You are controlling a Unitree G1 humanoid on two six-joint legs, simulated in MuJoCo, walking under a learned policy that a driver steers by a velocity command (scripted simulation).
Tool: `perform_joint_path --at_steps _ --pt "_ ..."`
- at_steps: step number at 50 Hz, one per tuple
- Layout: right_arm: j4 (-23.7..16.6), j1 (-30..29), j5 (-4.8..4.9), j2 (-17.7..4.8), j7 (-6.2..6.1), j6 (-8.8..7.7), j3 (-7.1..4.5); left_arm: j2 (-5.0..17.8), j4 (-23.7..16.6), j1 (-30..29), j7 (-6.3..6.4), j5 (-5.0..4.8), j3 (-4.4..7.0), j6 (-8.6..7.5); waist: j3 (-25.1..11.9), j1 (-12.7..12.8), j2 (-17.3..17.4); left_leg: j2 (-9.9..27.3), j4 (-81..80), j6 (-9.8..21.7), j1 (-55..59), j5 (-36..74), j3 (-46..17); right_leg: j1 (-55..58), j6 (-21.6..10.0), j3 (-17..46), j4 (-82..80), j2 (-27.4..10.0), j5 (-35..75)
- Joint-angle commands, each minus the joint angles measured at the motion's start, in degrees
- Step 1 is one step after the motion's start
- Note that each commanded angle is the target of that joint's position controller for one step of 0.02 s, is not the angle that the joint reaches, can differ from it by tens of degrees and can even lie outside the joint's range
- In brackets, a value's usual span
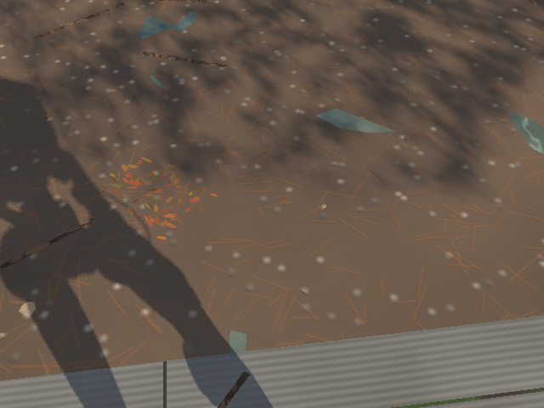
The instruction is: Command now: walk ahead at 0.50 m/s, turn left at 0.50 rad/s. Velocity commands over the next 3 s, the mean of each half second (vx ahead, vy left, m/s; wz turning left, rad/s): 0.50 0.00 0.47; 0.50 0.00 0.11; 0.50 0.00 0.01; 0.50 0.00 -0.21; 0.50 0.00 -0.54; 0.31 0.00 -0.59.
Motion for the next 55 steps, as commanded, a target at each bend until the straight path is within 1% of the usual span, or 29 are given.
perform_joint_path --at_steps 1,2,3,4,5,7,10,12,13,17,20,22,23,24,26,27,28,29,30,31,32,33,34,36,39,41,49,52,55 --pt "-5.69 -5.64 1.20 -8.04 -0.14 -1.25 -1.74 11.37 1.49 20.13 1.86 1.49 3.67 -2.06 -10.38 12.46 -1.25 6.98 23.31 3.56 -13.30 32.20 -5.55 29.24 -3.90 5.88 -9.24 -5.55 -3.27" --pt "-8.61 -4.75 2.40 -1.21 -0.19 -1.48 -0.17 16.03 0.66 24.35 2.53 2.60 4.45 -1.89 -15.12 11.62 -11.78 0.57 41.06 1.70 -27.26 2.65 1.04 40.89 -6.64 24.34 -12.61 -21.95 5.72" --pt "-9.08 0.91 2.13 -3.14 -0.34 -0.25 -0.75 18.27 1.16 22.12 2.08 1.55 5.45 -0.52 -19.56 7.56 -15.02 -0.28 51.54 1.43 -35.36 -9.44 1.58 41.31 -12.64 40.42 -16.51 -26.65 -1.75" --pt "-7.59 -1.02 0.27 -4.78 -0.41 0.90 -1.06 11.49 -0.54 16.71 1.63 1.21 4.23 0.09 -12.10 5.93 -4.50 4.49 58.98 1.80 -39.48 -5.95 0.73 34.82 -12.50 34.88 -16.62 -24.22 -17.84" --pt "-8.38 -4.98 -0.80 -4.15 0.27 1.10 -0.99 6.56 -0.86 13.99 1.22 0.70 2.99 0.05 -5.26 6.47 -0.80 6.03 61.51 1.71 -41.83 -2.37 1.67 27.67 -11.15 26.32 -17.90 -20.21 -23.30" --pt "-10.15 -7.34 -1.47 -2.22 1.54 1.67 -0.88 3.61 0.39 14.62 1.33 0.72 1.93 -0.57 -0.31 4.65 -4.01 8.50 63.25 1.10 -43.45 2.59 1.95 19.80 -8.13 14.81 -19.64 -14.98 -16.21" --pt "-13.04 -10.82 -1.15 -0.18 2.13 3.01 -0.39 3.80 3.41 19.73 0.87 0.81 2.12 -2.00 -0.28 4.19 -3.60 7.97 70.29 0.04 -48.53 6.64 2.34 18.06 -8.42 8.00 -19.42 -14.39 -6.67" --pt "-15.80 -14.61 -1.17 -0.31 1.83 3.60 -0.26 4.86 3.85 20.98 0.66 1.07 2.36 -2.53 0.60 3.96 -2.84 7.72 73.25 -0.93 -54.00 6.64 1.48 17.53 -9.57 5.64 -20.18 -15.53 -5.27" --pt "-17.65 -18.15 -1.19 1.95 0.76 4.34 0.35 4.25 5.32 24.28 0.60 1.16 2.30 -2.80 0.73 5.45 -5.73 5.71 87.16 -0.80 -60.75 1.64 3.86 18.99 -11.98 6.62 -20.38 -17.74 -4.86" --pt "-26.72 -30.55 -1.26 4.15 -1.82 4.08 2.57 4.53 8.43 28.86 0.21 1.59 1.60 -3.95 5.13 5.20 -2.69 6.22 95.00 2.42 -79.28 -5.26 0.27 22.79 -9.56 4.02 -24.37 -18.49 -14.16" --pt "-31.95 -36.18 -1.35 5.56 -1.09 3.06 4.26 4.24 10.95 32.15 0.93 1.15 0.97 -3.35 5.15 5.24 -0.28 7.59 83.28 3.44 -80.89 -7.37 2.32 24.92 -7.28 -1.26 -25.98 -15.35 -8.85" --pt "-34.06 -36.26 -1.53 4.85 0.55 3.05 5.06 4.94 10.95 31.92 2.01 0.28 0.87 -2.29 2.49 5.42 -1.90 9.40 68.86 2.79 -70.55 -6.04 10.07 23.95 -9.66 -5.82 -30.66 -12.77 2.82" --pt "-34.27 -35.96 -1.06 6.09 1.72 3.20 5.72 4.50 11.22 31.69 2.63 -0.84 0.83 -1.64 0.78 5.36 -2.04 11.23 57.08 3.85 -57.85 -1.05 12.09 21.29 -10.39 -7.47 -34.87 -12.74 9.97" --pt "-32.63 -33.43 0.02 5.94 2.26 3.34 5.52 3.86 10.14 30.56 2.26 -1.49 0.51 -1.13 -0.77 5.50 -0.43 8.67 48.11 4.56 -43.91 1.12 17.23 17.93 -11.55 -9.56 -35.40 -10.88 21.81" --pt "-29.07 -22.96 0.06 3.10 1.87 3.60 3.96 12.02 8.67 31.50 1.58 -1.55 2.22 -1.46 -11.28 0.66 -5.96 1.33 44.90 6.13 -28.93 -4.03 20.05 28.16 -11.23 -10.11 -17.74 -14.93 75.77" --pt "-26.44 -12.77 0.49 1.04 1.67 3.33 3.00 15.91 7.88 30.10 0.80 -1.63 3.56 -1.45 -17.73 -3.57 -10.04 -0.72 38.41 7.62 -22.02 -3.07 17.78 33.61 -9.81 -9.29 -5.22 -16.05 84.40" --pt "-24.69 -5.16 0.06 -2.39 1.34 2.95 1.78 17.18 6.91 27.65 -0.48 -2.35 4.61 -1.87 -23.25 -8.03 -14.02 1.97 31.80 9.62 -11.10 -0.27 8.51 30.44 -7.33 -8.78 9.92 -14.16 77.03" --pt "-22.08 -1.43 -0.48 -9.74 1.19 1.77 -0.50 9.36 2.56 30.86 -2.40 -3.69 3.30 -2.35 -29.71 -5.32 1.52 18.15 19.16 12.97 7.43 -0.56 -22.37 7.67 -2.76 -5.41 34.62 -5.74 29.87" --pt "-20.42 -0.62 0.56 -14.50 0.35 3.09 -2.74 7.80 1.66 28.93 -3.73 -1.65 4.04 -2.82 -32.76 -4.90 10.05 24.33 -0.09 12.43 8.14 3.75 -47.96 -1.64 -1.25 3.29 55.44 4.11 -6.90" --pt "-20.06 -8.41 -0.50 -14.07 0.93 2.58 -2.92 3.00 -0.40 28.38 -2.90 -1.47 3.78 -2.40 -25.82 0.68 5.50 26.81 -0.63 11.39 1.41 3.44 -43.76 -9.11 -2.20 11.20 68.39 2.39 -3.67" --pt "-18.20 -12.17 -0.18 -10.01 1.50 1.67 -2.00 1.90 -2.32 24.96 -1.68 -1.03 3.37 -1.77 -16.04 3.65 -0.04 25.19 0.76 10.42 -9.32 0.91 -35.43 -10.63 -2.77 6.84 70.11 -0.51 -1.16" --pt "-15.35 -13.40 -0.48 -5.44 1.42 0.68 -0.78 0.79 -3.75 22.40 -0.60 -0.19 3.07 -1.22 -5.65 5.43 -1.09 22.31 3.15 8.51 -18.81 5.09 -25.81 -13.52 -3.88 5.18 68.27 -2.43 -1.33" --pt "-13.32 -13.86 -0.89 -2.07 1.52 -0.22 0.20 -0.28 -4.74 21.81 0.25 0.17 2.67 -0.25 -1.84 7.59 0.33 19.19 3.72 7.68 -24.15 8.96 -18.34 -14.55 -4.85 5.70 67.47 -2.78 -3.10" --pt "-9.79 -12.70 -0.94 0.96 1.87 -1.33 0.93 -1.66 -5.55 23.17 0.96 0.37 1.67 1.52 -1.22 10.64 3.99 15.60 2.31 4.58 -24.76 13.99 -8.53 -16.21 -5.79 7.29 64.14 -2.39 -3.29" --pt "-9.34 -9.21 0.24 -1.58 1.18 -2.82 0.47 1.61 -5.23 21.12 0.35 0.62 2.29 2.64 -1.29 9.53 3.08 13.49 -3.99 2.99 -21.16 25.16 -2.35 -15.98 -4.04 4.54 49.48 -2.39 0.82" --pt "-8.59 -6.26 0.97 -3.93 0.71 -3.75 -0.07 2.77 -6.79 16.40 -0.56 0.97 2.43 2.77 -1.91 7.95 5.62 11.84 -7.51 1.82 -15.91 34.98 1.51 -16.79 -3.77 1.01 40.20 -2.84 4.83" --pt "-7.32 5.53 0.82 -5.47 -0.97 -2.95 0.18 1.34 -10.76 -1.53 -2.04 -0.09 0.89 2.82 -0.17 1.09 5.55 13.95 -12.58 2.24 6.26 43.75 2.12 -17.30 -3.16 -5.81 10.92 -1.52 9.91" --pt "-6.24 6.85 0.33 -5.64 -1.21 -2.48 0.41 2.79 -11.08 -2.79 -1.88 0.05 1.00 2.72 1.11 1.54 5.10 15.18 -10.08 2.50 11.71 54.10 3.44 -13.98 -5.26 -7.01 4.34 0.52 6.04" --pt "-5.37 6.16 0.09 -7.51 -2.08 -2.34 0.14 4.79 -9.21 3.04 -0.81 0.02 1.67 2.27 -1.49 4.97 7.06 16.31 -0.65 1.57 13.50 76.90 4.57 -2.63 -8.51 -8.65 1.36 5.07 -1.51"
